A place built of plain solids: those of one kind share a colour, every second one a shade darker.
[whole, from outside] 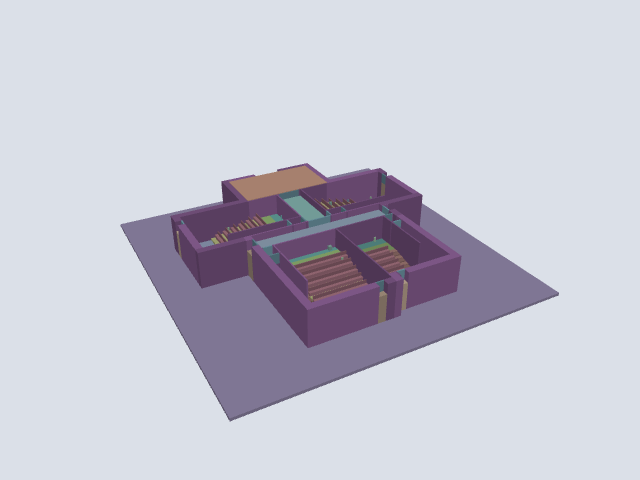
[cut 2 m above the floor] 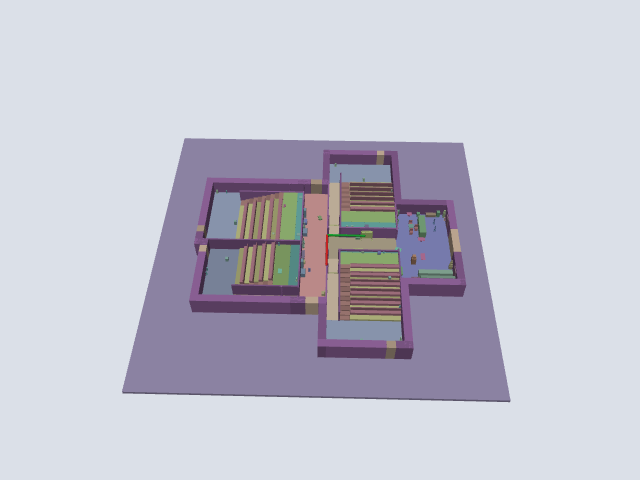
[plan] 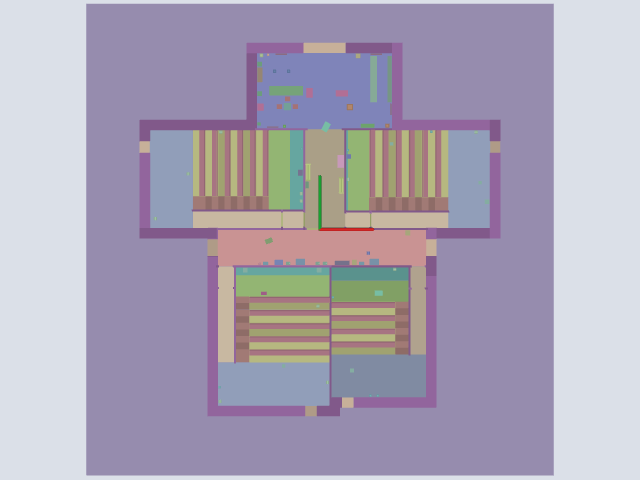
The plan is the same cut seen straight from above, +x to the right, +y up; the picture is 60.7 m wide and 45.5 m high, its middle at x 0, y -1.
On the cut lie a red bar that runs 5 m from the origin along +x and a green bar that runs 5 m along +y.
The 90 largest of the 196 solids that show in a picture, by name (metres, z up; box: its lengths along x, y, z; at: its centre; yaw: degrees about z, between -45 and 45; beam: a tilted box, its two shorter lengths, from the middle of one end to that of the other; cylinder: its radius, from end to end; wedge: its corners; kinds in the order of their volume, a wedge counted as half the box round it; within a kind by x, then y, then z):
{
 "wall_1": {"box": [1.0, 8.12, 5.31], "at": [-16.6, 3.21, 2.06]},
 "wall_2": {"box": [1.0, 2.04, 5.31], "at": [-16.6, 9.38, 2.06]},
 "wall_3": {"box": [7.31, 1.0, 5.31], "at": [-13.45, -0.35, 2.06]},
 "wall_4": {"box": [11.01, 1.0, 5.31], "at": [-11.6, 9.9, 2.06]},
 "wall_5": {"box": [1.0, 15.1, 5.31], "at": [-10.16, -10.15, 2.06]},
 "wall_6": {"box": [1.0, 1.08, 5.31], "at": [-10.16, -0.39, 2.06]},
 "wall_7": {"box": [0.2, 9.3, 5.31], "at": [-8.06, -8.05, 2.06]},
 "wall_8": {"box": [10.75, 0.2, 5.31], "at": [-6.78, 1.8, 2.06]},
 "wall_9": {"box": [1.0, 8.3, 5.31], "at": [-6.47, 13.55, 2.06]},
 "wall_10": {"box": [9.26, 1.0, 5.31], "at": [-6.03, -17.2, 2.06]},
 "wall_11": {"box": [8.61, 0.2, 5.31], "at": [-5.56, 0.05, 2.06]},
 "wall_12": {"box": [5.4, 1.0, 5.31], "at": [-4.27, 17.2, 2.06]},
 "wall_13": {"box": [5.02, 0.2, 5.31], "at": [-3.66, 9.5, 2.06]},
 "wall_14": {"box": [9.35, 0.2, 5.31], "at": [-3.58, -3.5, 2.06]},
 "wall_15": {"box": [0.2, 8.0, 5.31], "at": [-1.5, 5.6, 2.06]},
 "wall_16": {"box": [16.95, 0.2, 5.31], "at": [0.21, -3.5, 2.06]},
 "wall_17": {"box": [2.19, 1.0, 5.31], "at": [0.8, -17.2, 2.06]},
 "wall_18": {"box": [0.2, 12.61, 5.31], "at": [0.99, -9.7, 2.06]},
 "wall_19": {"box": [1.0, 1.71, 5.31], "at": [1.39, -16.85, 2.06]},
 "wall_20": {"box": [1.2, 1.0, 5.31], "at": [1.49, -16.4, 2.06]},
 "wall_21": {"box": [0.2, 8.1, 5.31], "at": [2.4, 5.55, 2.06]},
 "wall_22": {"box": [4.61, 0.2, 5.31], "at": [4.6, 9.5, 2.06]},
 "wall_23": {"box": [7.8, 0.2, 5.31], "at": [4.79, -3.5, 2.06]},
 "wall_24": {"box": [5.4, 1.0, 5.31], "at": [5.13, 17.2, 2.06]},
 "wall_25": {"box": [8.09, 0.2, 5.31], "at": [6.2, 0.05, 2.06]},
 "wall_26": {"box": [7.81, 0.2, 5.31], "at": [6.2, 0.05, 2.06]},
 "wall_27": {"box": [7.85, 1.0, 5.31], "at": [7.12, -16.4, 2.06]},
 "wall_28": {"box": [9.95, 0.2, 5.31], "at": [7.28, 1.7, 2.06]},
 "wall_29": {"box": [1.0, 8.3, 5.31], "at": [7.33, 13.55, 2.06]},
 "wall_30": {"box": [0.2, 8.55, 5.31], "at": [8.49, -7.67, 2.06]},
 "wall_31": {"box": [1.0, 14.3, 5.31], "at": [10.54, -9.75, 2.06]},
 "wall_32": {"box": [1.0, 1.88, 5.31], "at": [10.54, -3.46, 2.06]},
 "wall_33": {"box": [1.0, 1.08, 5.31], "at": [10.54, -0.39, 2.06]},
 "wall_34": {"box": [10.21, 1.0, 5.31], "at": [12.0, 9.9, 2.06]},
 "wall_35": {"box": [7.01, 1.0, 5.31], "at": [13.6, -0.35, 2.06]},
 "wall_36": {"box": [1.0, 8.12, 5.31], "at": [16.6, 3.21, 2.06]},
 "wall_37": {"box": [1.0, 2.04, 5.31], "at": [16.6, 9.38, 2.06]},
 "ground_under_all_1": {"box": [44.32, 44.73, 0.4], "at": [0.0, -0.96, -0.75]},
 "step_screen_tier_1": {"box": [1.2, 6.35, 0.87], "at": [-11.45, 6.33, -0.17]},
 "step_screen_tier_2": {"box": [1.2, 6.35, 1.14], "at": [-10.25, 6.33, -0.03]},
 "step_screen_tier_3": {"box": [1.2, 6.35, 1.41], "at": [-9.05, 6.33, 0.1]},
 "step_screen_tier_4": {"box": [1.2, 6.35, 1.68], "at": [-7.85, 6.33, 0.24]},
 "step_screen_tier_5": {"box": [1.2, 6.35, 1.95], "at": [-6.65, 6.33, 0.38]},
 "step_screen_tier_6": {"box": [1.2, 6.35, 2.22], "at": [-5.45, 6.33, 0.51]},
 "step_screen_tier_7": {"box": [7.7, 1.25, 0.99], "at": [-2.86, -11.97, -0.1]},
 "step_screen_tier_8": {"box": [7.7, 1.25, 1.38], "at": [-2.86, -10.72, 0.09]},
 "step_screen_tier_9": {"box": [7.7, 1.25, 1.77], "at": [-2.86, -9.47, 0.28]},
 "step_screen_tier_10": {"box": [7.7, 1.25, 2.16], "at": [-2.86, -8.22, 0.48]},
 "step_screen_tier_11": {"box": [7.7, 1.25, 2.55], "at": [-2.86, -6.97, 0.68]},
 "step_screen_tier_12": {"box": [6.15, 1.25, 0.9], "at": [4.07, -11.22, -0.15]},
 "step_screen_tier_13": {"box": [6.15, 1.25, 1.2], "at": [4.07, -9.97, 0.0]},
 "step_screen_tier_14": {"box": [6.15, 1.25, 1.5], "at": [4.07, -8.72, 0.15]},
 "step_screen_tier_15": {"box": [6.15, 1.25, 1.8], "at": [4.07, -7.47, 0.3]},
 "step_screen_tier_16": {"box": [1.25, 6.45, 2.34], "at": [5.28, 6.28, 0.57]},
 "step_screen_tier_17": {"box": [1.25, 6.45, 2.05], "at": [6.53, 6.28, 0.42]},
 "step_screen_tier_18": {"box": [1.25, 6.45, 1.76], "at": [7.78, 6.28, 0.28]},
 "step_screen_tier_19": {"box": [1.25, 6.45, 1.47], "at": [9.03, 6.28, 0.14]},
 "step_screen_tier_20": {"box": [1.25, 6.45, 1.18], "at": [10.28, 6.28, -0.01]},
 "step_screen_tier_21": {"box": [1.25, 6.45, 0.89], "at": [11.53, 6.28, -0.15]},
 "step_screen_head_1": {"box": [2.0, 7.7, 2.22], "at": [-3.85, 5.65, 0.51]},
 "step_screen_head_2": {"box": [9.05, 2.0, 2.55], "at": [-3.54, -5.35, 0.68]},
 "step_screen_head_3": {"box": [2.0, 7.8, 2.34], "at": [3.65, 5.6, 0.57]},
 "step_screen_head_4": {"box": [7.5, 2.0, 1.8], "at": [4.74, -5.85, 0.3]},
 "floor_screen_front_1": {"box": [4.15, 9.45, 0.6], "at": [-14.12, 4.78, -0.3]},
 "floor_screen_front_2": {"box": [10.75, 4.2, 0.6], "at": [-4.38, -14.7, -0.3]},
 "floor_screen_front_3": {"box": [9.15, 4.15, 0.6], "at": [5.57, -13.93, -0.3]},
 "floor_screen_front_4": {"box": [4.05, 9.45, 0.6], "at": [14.18, 4.78, -0.3]},
 "step_screen_back_1": {"box": [9.05, 0.85, 2.55], "at": [-3.54, -3.93, 0.68]},
 "step_screen_back_2": {"box": [1.35, 7.7, 2.22], "at": [-2.18, 5.65, 0.51]},
 "step_screen_back_3": {"box": [0.25, 7.8, 2.34], "at": [2.53, 5.6, 0.57]},
 "step_screen_back_4": {"box": [7.5, 1.35, 1.8], "at": [4.74, -4.18, 0.3]},
 "floor_lobby_1": {"box": [13.0, 7.3, 0.6], "at": [0.43, 13.15, -0.3]},
 "door_leaf_1": {"box": [0.97, 1.1, 3.87], "at": [-16.61, 7.82, 1.33]},
 "door_leaf_2": {"box": [0.97, 1.6, 3.87], "at": [-10.18, -1.73, 1.33]},
 "door_leaf_3": {"box": [1.1, 0.97, 3.87], "at": [-0.85, -17.21, 1.33]},
 "door_leaf_4": {"box": [4.0, 0.97, 3.87], "at": [0.43, 17.21, 1.33]},
 "door_leaf_5": {"box": [1.1, 0.97, 3.87], "at": [2.64, -16.41, 1.33]},
 "door_leaf_6": {"box": [0.97, 1.6, 3.87], "at": [10.55, -1.73, 1.33]},
 "door_leaf_7": {"box": [0.97, 1.1, 3.87], "at": [16.61, 7.82, 1.33]},
 "floor_spine_cross_1": {"box": [19.9, 3.55, 0.6], "at": [0.19, -1.73, -0.3]},
 "floor_screen_passage_1": {"box": [1.7, 9.1, 0.6], "at": [-8.91, -8.05, -0.3]},
 "floor_screen_passage_2": {"box": [10.55, 1.75, 0.6], "at": [-6.78, 0.93, -0.3]},
 "floor_screen_passage_3": {"box": [9.75, 1.65, 0.6], "at": [7.28, 0.88, -0.3]},
 "floor_screen_passage_4": {"box": [1.65, 8.35, 0.6], "at": [9.31, -7.67, -0.3]},
 "ceil_lobby_1": {"box": [13.0, 7.3, 0.3], "at": [0.43, 13.15, 4.65]},
 "floor_spine_1": {"box": [3.9, 9.45, 0.6], "at": [0.45, 4.78, -0.3]},
 "ceil_spine_cross_1": {"box": [19.9, 3.55, 0.3], "at": [0.19, -1.73, 3.55]},
 "ceil_spine_1": {"box": [3.9, 9.45, 0.3], "at": [0.45, 4.78, 3.55]},
 "bar_lobby_1": {"box": [0.4, 4.4, 2.1], "at": [6.6, 14.25, 1.05]},
 "concessions_1": {"box": [3.2, 0.9, 1.1], "at": [-3.21, 13.15, 0.55]}
}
